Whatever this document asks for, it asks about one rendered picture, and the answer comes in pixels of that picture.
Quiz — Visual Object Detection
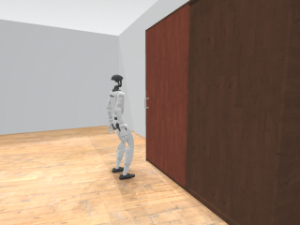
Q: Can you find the robot right upper arm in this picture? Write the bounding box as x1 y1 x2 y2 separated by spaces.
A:
114 91 125 113

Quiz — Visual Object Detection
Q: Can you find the right robot hand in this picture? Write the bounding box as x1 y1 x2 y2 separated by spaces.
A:
120 129 129 143

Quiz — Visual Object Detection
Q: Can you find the robot right thigh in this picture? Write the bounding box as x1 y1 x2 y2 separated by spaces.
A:
118 124 134 153

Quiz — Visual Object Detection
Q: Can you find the left robot hand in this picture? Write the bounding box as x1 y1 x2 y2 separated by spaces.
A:
108 123 116 135

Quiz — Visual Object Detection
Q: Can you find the left robot forearm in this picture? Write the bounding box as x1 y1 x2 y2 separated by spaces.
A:
106 109 113 123

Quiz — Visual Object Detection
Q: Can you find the robot left upper arm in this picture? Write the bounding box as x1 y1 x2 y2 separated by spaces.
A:
106 90 112 110

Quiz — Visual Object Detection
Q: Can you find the wardrobe door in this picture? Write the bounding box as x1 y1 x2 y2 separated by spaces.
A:
186 0 290 225
146 5 190 187

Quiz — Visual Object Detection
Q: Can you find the right robot forearm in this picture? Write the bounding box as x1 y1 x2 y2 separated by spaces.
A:
116 108 125 130

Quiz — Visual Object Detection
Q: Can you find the right robot shin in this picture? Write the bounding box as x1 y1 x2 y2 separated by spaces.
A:
123 148 134 175

